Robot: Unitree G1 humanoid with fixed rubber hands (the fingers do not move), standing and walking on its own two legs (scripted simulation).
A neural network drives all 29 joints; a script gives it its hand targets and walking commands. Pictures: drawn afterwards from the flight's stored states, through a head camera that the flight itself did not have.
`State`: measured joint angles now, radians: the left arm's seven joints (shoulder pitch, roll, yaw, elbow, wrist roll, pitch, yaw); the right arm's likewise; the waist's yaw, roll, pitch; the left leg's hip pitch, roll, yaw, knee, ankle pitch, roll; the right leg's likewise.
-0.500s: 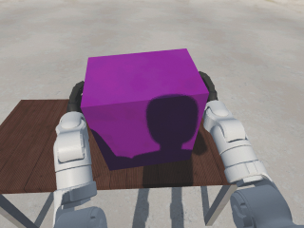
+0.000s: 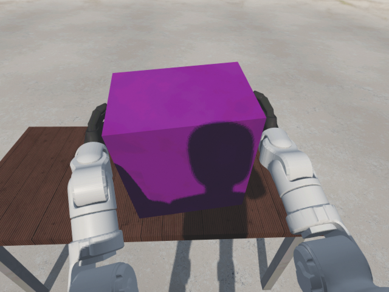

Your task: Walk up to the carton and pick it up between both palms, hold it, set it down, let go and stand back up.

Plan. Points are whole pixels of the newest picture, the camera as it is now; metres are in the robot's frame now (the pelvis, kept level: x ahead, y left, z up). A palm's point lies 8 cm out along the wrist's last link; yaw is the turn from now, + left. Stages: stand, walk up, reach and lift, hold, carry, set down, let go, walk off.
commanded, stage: hold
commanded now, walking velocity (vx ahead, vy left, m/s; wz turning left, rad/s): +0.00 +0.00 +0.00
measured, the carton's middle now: (184, 146) +0.38 +0.02 +0.15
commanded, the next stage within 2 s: none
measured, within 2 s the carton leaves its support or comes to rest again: neither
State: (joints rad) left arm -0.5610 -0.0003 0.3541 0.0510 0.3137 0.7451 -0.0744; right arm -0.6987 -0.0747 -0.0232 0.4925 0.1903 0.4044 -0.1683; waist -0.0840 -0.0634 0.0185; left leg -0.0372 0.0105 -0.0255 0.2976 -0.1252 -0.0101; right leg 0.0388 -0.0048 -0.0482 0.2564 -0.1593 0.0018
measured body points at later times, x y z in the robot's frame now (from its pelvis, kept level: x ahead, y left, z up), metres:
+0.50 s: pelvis +0.00 +0.00 +0.00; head -0.04 +0.03 +0.45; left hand +0.37 +0.18 +0.19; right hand +0.38 -0.15 +0.20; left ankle +0.04 +0.12 -0.75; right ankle +0.00 -0.12 -0.75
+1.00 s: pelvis +0.00 +0.00 +0.00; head -0.04 +0.03 +0.45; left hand +0.37 +0.18 +0.19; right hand +0.38 -0.16 +0.20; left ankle +0.04 +0.12 -0.75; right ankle +0.00 -0.12 -0.75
